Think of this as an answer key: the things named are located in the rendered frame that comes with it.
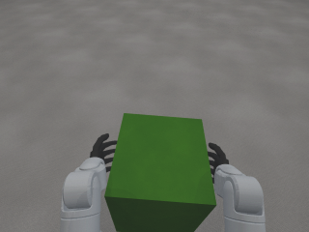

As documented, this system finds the right robot hand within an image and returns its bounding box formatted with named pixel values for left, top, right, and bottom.
left=208, top=143, right=229, bottom=183

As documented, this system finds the right robot forearm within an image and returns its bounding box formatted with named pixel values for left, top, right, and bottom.
left=213, top=164, right=266, bottom=232

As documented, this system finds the left robot hand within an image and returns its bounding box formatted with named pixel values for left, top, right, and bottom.
left=90, top=133, right=118, bottom=172

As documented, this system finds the left robot forearm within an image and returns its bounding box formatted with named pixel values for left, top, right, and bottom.
left=60, top=157, right=107, bottom=232

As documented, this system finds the carton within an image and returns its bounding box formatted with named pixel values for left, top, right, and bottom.
left=104, top=113, right=217, bottom=232

